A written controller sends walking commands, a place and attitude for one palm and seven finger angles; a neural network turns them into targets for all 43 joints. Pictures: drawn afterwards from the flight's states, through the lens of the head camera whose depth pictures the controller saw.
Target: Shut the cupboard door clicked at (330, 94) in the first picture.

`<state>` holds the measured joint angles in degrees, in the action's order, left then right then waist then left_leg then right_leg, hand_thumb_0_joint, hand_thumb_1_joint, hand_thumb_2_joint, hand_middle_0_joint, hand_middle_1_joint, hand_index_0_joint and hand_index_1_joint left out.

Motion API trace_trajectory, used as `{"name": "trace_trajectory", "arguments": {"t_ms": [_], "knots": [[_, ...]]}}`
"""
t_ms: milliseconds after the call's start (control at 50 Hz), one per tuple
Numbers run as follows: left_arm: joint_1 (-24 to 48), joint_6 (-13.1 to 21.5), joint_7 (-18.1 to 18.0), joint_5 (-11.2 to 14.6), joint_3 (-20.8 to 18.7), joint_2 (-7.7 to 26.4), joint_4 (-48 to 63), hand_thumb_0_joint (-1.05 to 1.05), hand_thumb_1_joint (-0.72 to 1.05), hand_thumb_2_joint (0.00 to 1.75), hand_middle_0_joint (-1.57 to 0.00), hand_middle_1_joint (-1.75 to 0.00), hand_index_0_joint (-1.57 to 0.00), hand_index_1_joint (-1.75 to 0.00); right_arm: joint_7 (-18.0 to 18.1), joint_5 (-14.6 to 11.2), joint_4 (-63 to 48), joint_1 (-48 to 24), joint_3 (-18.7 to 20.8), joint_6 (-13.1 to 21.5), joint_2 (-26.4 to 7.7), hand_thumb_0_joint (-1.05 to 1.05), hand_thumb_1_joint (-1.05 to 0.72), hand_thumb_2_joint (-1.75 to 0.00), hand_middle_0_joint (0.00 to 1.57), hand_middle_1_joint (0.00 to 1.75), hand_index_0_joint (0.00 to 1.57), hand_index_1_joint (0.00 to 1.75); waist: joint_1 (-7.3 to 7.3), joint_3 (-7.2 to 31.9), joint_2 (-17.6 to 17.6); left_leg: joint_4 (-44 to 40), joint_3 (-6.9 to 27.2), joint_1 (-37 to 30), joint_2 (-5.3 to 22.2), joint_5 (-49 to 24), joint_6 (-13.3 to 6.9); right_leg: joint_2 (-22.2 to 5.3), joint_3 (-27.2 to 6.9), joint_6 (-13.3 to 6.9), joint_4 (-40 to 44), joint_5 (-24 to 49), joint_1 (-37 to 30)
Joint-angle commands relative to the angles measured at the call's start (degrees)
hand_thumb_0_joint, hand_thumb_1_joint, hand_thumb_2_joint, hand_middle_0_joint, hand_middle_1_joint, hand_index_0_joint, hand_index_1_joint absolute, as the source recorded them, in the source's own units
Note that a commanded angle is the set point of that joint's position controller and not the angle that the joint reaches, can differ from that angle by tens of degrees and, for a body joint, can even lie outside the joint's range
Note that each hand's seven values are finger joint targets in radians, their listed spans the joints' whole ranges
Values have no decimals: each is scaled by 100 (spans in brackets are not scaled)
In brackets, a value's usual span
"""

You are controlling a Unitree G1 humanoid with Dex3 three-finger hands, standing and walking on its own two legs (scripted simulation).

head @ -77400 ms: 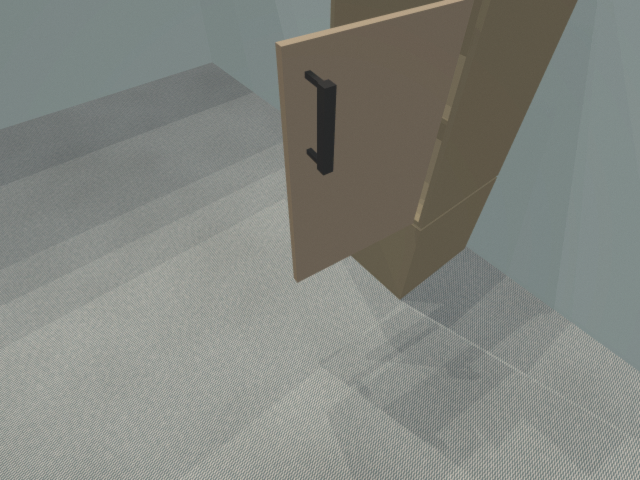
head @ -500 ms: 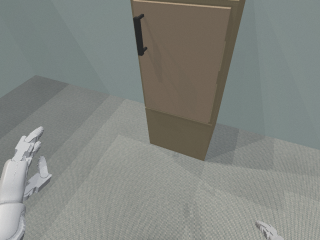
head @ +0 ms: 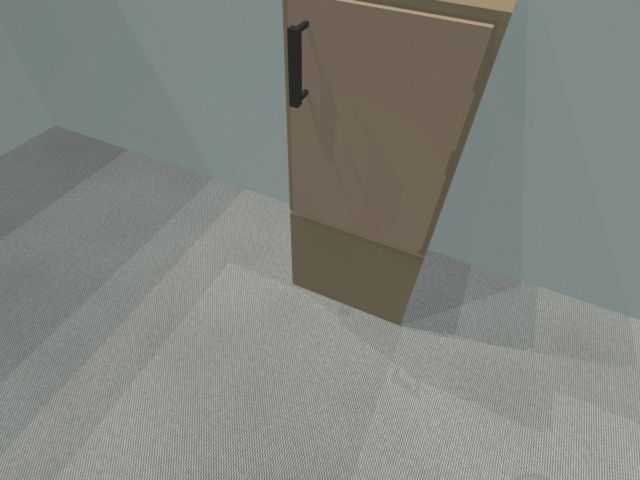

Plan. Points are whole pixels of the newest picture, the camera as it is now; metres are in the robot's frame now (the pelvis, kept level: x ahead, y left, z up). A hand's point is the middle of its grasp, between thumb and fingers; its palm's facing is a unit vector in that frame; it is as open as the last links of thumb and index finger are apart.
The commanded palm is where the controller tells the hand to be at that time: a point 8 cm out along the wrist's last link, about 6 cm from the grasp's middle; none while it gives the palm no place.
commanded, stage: let the arm hang, fingers relaxed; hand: left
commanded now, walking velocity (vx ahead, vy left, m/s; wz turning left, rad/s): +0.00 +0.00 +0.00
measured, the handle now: (299, 65) +0.87 +0.10 +0.12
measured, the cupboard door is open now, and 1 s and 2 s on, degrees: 0 0 0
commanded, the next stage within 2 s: look to check the result in 0.52 s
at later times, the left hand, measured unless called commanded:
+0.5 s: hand out of the picture -0.07 +0.18 -0.18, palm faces +0.03 -0.99 -0.14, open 7.4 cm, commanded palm none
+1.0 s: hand out of the picture -0.10 +0.19 -0.17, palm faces +0.03 -0.99 -0.15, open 7.4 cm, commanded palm none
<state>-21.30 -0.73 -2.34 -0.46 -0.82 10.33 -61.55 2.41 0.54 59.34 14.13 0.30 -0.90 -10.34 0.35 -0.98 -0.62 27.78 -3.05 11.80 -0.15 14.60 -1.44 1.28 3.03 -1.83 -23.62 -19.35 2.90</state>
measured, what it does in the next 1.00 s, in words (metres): shifts its weight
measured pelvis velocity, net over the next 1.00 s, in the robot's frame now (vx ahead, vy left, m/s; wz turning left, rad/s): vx -0.04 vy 0.04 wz -0.02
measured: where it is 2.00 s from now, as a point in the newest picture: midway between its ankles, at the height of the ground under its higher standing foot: outside the picture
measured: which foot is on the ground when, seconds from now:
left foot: down 0.00-1.00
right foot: down 0.00-1.00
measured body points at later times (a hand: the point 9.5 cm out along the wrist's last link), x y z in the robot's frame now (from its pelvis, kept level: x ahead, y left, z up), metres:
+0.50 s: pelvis -0.03 +0.03 +0.00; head -0.04 +0.04 +0.45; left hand -0.07 +0.23 -0.16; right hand -0.08 -0.18 -0.16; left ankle +0.00 +0.10 -0.74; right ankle -0.07 -0.09 -0.74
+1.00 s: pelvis -0.04 +0.04 +0.00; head -0.04 +0.04 +0.45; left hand -0.10 +0.24 -0.16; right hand -0.06 -0.17 -0.16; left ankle +0.00 +0.10 -0.74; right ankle -0.07 -0.09 -0.74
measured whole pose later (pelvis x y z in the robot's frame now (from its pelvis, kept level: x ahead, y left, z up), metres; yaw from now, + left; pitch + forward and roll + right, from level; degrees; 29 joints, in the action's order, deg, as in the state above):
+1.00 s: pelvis -0.04 +0.04 +0.00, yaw -1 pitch -2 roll +0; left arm -22.9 0.3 -2.7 -0.9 0.3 5.9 -67.9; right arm 2.1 0.4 65.5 18.0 0.4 -0.5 -6.9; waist -0.3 -0.9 -0.5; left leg 20.5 -5.5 10.8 -3.1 8.0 -4.7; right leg -1.8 1.0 1.2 -22.6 -15.2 5.2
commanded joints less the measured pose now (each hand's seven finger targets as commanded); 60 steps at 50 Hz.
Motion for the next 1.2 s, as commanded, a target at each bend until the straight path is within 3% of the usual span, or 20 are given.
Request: {"name": "trace_trajectory", "arguments": {"t_ms": [0, 180, 360, 500, 680, 960, 1180], "knots": [[-242, 106, 17, -11, -11, 400, -51, 0, 90, 90, -20, -30, -20, -30, 49, 13, 25, 346, 25, 106, -490, 0, -90, -90, 20, 30, 20, 30, -53, -277, 88, -628, 667, -444, 622, -1769, -115, -679, -539, -46, 559, 1503, 482], [-382, 96, 18, -13, 27, 312, -406, 0, 90, 90, -20, -30, -20, -30, 30, 9, 385, 503, -15, 110, -391, 0, -90, -90, 20, 30, 20, 30, -18, -598, -85, -993, 675, -296, 545, -977, -121, -705, -538, -27, 743, 809, 591], [-519, 72, -1, -12, 20, 147, -537, 0, 90, 90, -20, -30, -20, -30, 44, 29, 541, 800, -7, 110, -212, 0, -90, -90, 20, 30, 20, 30, -40, -681, 157, -1228, 732, -103, 505, -411, -103, -669, -534, -24, 619, 563, 648], [-664, 53, -11, -26, 21, 64, -605, 0, 90, 90, -20, -30, -20, -30, 52, 24, 557, 921, 16, 99, -165, 0, -90, -90, 20, 30, 20, 30, -40, -776, 127, -1419, 862, 6, 545, 60, -121, -645, -485, -6, 525, 424, 780], [-791, 77, -33, -47, 40, 57, -647, 0, 90, 90, -20, -30, -20, -30, 36, 1, 542, 958, 54, 86, -194, 0, -90, -90, 20, 30, 20, 30, -66, -704, -7, -1428, 873, -111, 558, 103, -130, -624, -526, 11, 530, 435, 908], [-805, 98, -42, -58, 56, 13, -660, 0, 90, 90, -20, -30, -20, -30, 17, 9, 524, 861, 80, 82, -192, 0, -90, -90, 20, 30, 20, 30, -96, -692, 153, -1496, 858, -178, 559, 255, -110, -613, -548, 35, 547, 431, 1044], [-722, 122, -42, -59, 32, 97, -625, 0, 90, 90, -20, -30, -20, -30, 10, -14, 525, 835, 77, 101, -239, 0, -90, -90, 20, 30, 20, 30, -76, -706, -36, -1408, 807, -203, 558, -11, -116, -629, -581, 20, 593, 486, 1039]]}}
